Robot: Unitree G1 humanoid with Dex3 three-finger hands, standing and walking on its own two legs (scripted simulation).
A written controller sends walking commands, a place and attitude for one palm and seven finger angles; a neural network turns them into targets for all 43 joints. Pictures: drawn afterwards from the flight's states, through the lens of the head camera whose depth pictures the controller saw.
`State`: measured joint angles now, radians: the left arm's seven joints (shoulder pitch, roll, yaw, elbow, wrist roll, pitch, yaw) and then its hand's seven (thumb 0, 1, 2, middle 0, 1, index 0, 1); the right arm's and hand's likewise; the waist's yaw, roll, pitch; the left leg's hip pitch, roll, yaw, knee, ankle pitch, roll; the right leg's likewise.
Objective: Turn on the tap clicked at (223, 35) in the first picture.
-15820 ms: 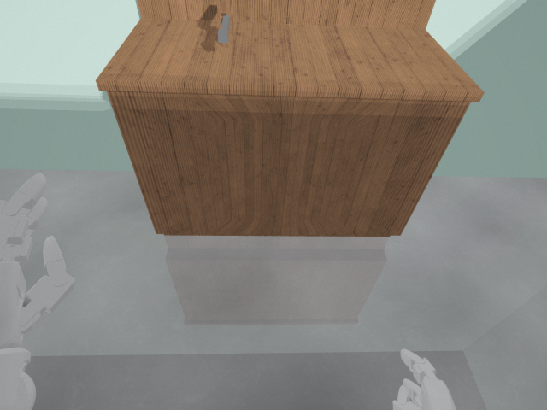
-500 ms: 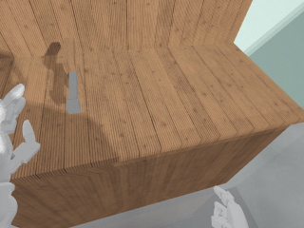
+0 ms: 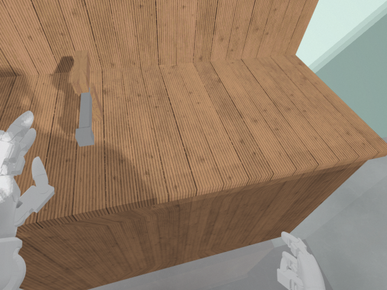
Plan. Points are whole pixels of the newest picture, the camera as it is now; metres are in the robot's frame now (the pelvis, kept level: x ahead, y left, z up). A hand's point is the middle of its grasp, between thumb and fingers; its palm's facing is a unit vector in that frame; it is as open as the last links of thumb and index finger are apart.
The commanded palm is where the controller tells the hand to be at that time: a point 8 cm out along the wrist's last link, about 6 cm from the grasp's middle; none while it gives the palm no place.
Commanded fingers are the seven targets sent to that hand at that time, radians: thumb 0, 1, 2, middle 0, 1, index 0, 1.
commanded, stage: look again from close up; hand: left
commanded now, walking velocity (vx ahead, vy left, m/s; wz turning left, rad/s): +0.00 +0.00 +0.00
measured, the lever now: (85, 136) +0.36 +0.26 +0.11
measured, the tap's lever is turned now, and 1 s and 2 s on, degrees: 0 0 0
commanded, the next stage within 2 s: shuffle to correct the standing spot in 0.38 s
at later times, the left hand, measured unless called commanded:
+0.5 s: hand (50, 186) +0.22 +0.25 +0.16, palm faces +0.39 -0.85 -0.35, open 7.4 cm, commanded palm +0.16 +0.28 +0.17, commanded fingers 0.00 0.90 0.90 -0.20 -0.30 -0.20 -0.30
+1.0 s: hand (81, 185) +0.23 +0.20 +0.16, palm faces +0.35 -0.85 -0.38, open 7.4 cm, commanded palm +0.17 +0.24 +0.17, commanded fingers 0.00 0.90 0.90 -0.20 -0.30 -0.20 -0.30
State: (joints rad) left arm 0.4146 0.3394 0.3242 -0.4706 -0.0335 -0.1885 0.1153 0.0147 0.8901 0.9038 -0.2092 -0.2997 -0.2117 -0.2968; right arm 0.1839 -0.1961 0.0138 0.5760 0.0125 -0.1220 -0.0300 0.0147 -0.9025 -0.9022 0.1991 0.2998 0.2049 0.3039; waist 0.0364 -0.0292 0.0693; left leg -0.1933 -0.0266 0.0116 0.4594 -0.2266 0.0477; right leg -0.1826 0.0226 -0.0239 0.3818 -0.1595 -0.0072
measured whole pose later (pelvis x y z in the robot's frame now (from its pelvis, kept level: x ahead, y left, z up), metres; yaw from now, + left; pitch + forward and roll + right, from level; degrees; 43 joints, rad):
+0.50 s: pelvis +0.01 +0.00 +0.00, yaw +0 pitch -2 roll -1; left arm 0.44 0.35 0.34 -0.48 -0.04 -0.17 0.12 0.01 0.89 0.90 -0.21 -0.30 -0.21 -0.30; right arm 0.20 -0.19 0.01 0.59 0.02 -0.11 -0.03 0.02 -0.90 -0.90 0.20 0.30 0.21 0.30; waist 0.03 -0.02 0.06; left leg -0.19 -0.03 0.01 0.45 -0.23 0.05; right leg -0.19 0.02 -0.02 0.38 -0.17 0.00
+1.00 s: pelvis +0.01 -0.04 +0.00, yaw +0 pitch -1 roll -1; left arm 0.46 0.38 0.36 -0.53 -0.08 -0.14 0.10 0.01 0.89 0.90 -0.21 -0.30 -0.21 -0.30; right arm 0.18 -0.17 0.01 0.55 0.02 -0.07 -0.01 0.01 -0.90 -0.90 0.20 0.30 0.21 0.30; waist 0.02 -0.02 0.07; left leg -0.22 0.02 -0.01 0.49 -0.26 -0.01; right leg -0.22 0.07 -0.05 0.42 -0.20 -0.06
